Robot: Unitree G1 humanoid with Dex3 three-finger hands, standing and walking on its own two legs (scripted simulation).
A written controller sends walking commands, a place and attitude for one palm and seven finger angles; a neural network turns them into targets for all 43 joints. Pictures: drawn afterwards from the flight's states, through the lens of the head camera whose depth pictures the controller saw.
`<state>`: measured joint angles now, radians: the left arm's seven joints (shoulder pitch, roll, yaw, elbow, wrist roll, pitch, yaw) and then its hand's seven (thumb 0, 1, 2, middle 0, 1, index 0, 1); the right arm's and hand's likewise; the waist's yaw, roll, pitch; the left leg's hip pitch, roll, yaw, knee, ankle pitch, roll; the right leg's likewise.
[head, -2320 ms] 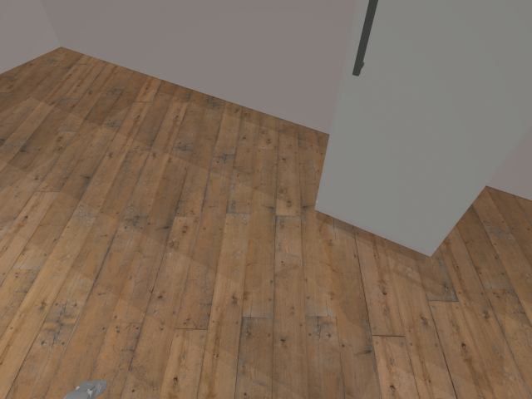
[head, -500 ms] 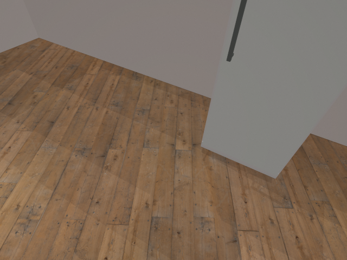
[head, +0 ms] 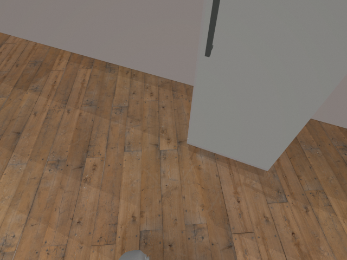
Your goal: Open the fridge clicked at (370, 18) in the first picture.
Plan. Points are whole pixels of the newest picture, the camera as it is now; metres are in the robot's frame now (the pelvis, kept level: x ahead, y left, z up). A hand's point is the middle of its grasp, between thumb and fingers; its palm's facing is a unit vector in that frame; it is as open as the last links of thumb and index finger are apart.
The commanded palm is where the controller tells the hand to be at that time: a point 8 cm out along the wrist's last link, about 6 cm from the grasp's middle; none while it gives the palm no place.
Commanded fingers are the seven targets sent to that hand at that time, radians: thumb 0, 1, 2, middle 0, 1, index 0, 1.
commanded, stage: turn to face it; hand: left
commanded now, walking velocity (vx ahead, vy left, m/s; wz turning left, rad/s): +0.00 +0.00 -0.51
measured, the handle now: out of the picture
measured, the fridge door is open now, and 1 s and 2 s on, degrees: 0 0 0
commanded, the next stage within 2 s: take the last steps up to it in 0.44 s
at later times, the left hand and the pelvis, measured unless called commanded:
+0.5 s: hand (103, 239) +0.19 +0.20 -0.16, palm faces -0.18 -0.96 -0.23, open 7.3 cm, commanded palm none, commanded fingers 0.00 0.90 0.90 -0.20 -0.30 -0.20 -0.30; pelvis +0.08 +0.02 +0.00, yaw -13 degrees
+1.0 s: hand (111, 225) +0.23 +0.19 -0.17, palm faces -0.28 -0.95 -0.14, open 7.3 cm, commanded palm none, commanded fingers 0.00 0.90 0.90 -0.20 -0.30 -0.20 -0.30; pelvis +0.17 +0.02 +0.01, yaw -18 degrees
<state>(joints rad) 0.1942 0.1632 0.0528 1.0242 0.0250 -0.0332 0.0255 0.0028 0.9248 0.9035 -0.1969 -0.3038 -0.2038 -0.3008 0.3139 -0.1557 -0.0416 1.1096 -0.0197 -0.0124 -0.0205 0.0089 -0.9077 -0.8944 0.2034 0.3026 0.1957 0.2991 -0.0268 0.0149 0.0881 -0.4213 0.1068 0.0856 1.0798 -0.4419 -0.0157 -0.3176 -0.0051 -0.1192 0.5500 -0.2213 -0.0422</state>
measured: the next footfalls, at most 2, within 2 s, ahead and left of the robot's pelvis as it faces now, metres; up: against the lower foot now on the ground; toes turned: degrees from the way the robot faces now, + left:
left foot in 0.14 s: +0.13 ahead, +0.13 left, +0.00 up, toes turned +3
right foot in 0.52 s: +0.11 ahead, -0.11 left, +0.00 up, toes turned -19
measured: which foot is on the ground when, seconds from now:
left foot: up 0.00-0.12, down 0.14-0.52, up 0.54-0.84, down 0.86-1.00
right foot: down 0.00-0.16, up 0.18-0.50, down 0.52-0.88, up 0.90-1.00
